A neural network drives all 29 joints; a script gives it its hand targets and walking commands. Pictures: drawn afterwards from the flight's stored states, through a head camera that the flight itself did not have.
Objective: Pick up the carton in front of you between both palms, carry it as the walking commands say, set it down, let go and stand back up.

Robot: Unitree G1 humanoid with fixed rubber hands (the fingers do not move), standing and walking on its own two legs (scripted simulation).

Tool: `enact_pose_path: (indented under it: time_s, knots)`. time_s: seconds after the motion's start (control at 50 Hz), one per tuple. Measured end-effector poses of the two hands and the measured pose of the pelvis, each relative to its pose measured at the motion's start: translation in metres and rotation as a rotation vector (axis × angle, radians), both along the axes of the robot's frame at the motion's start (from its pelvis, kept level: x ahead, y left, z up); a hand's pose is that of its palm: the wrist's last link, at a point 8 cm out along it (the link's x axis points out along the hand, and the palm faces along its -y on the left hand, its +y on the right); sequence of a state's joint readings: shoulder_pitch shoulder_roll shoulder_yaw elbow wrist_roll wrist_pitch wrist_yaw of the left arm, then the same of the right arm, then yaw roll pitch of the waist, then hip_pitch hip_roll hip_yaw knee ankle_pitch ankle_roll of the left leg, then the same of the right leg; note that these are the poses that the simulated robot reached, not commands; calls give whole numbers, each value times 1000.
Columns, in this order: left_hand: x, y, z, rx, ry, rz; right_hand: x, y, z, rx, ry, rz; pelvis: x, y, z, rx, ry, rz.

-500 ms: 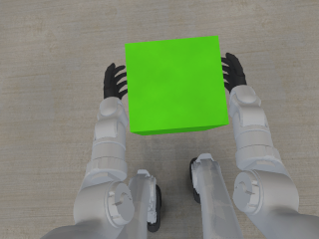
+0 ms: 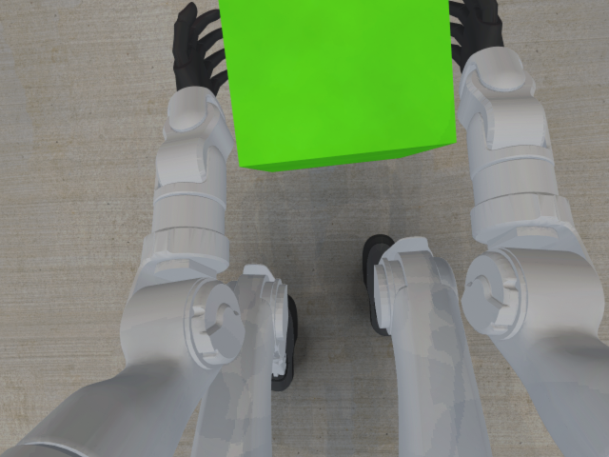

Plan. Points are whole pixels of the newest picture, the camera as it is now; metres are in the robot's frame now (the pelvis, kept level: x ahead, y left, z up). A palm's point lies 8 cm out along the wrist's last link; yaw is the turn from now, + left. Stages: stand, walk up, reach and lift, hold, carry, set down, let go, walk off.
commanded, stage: set down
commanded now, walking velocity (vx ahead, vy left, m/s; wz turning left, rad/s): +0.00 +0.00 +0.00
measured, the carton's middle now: (331, 82) +0.52 -0.08 -0.19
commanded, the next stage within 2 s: none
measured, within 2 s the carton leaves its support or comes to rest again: rests again in 0.84 s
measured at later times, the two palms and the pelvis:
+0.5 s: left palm (230, 95) +0.55 +0.06 -0.25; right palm (443, 54) +0.54 -0.24 -0.25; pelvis -0.01 +0.00 -0.08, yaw +1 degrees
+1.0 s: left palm (234, 108) +0.54 +0.06 -0.27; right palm (441, 67) +0.53 -0.24 -0.27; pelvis -0.03 +0.01 -0.10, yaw +2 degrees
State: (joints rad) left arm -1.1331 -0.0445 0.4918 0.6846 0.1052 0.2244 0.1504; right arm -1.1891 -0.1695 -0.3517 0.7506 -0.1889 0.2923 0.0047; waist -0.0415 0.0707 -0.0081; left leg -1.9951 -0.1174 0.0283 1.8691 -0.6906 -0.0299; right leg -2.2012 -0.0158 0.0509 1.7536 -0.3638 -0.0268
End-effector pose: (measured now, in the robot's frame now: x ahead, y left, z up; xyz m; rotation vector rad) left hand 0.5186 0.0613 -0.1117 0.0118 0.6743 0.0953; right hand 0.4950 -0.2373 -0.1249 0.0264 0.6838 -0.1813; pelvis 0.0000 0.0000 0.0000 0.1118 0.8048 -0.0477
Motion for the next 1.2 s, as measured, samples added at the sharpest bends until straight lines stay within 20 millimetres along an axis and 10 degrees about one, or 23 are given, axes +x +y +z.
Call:
enact_pose_path:
  time_s: [0.42,1.2]
  knots:
    - [26,-2,-128,-11,50,-11,36,-5,-119,-39,51,50,-10,5,-73,-19,-96,45]
    - [16,6,-162,-50,70,-102,32,-8,-146,-6,85,97,-29,6,-106,-51,-244,67]
